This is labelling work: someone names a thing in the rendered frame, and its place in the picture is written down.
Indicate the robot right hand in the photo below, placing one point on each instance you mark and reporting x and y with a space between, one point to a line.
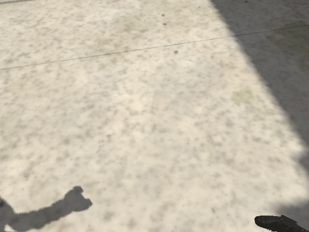
278 224

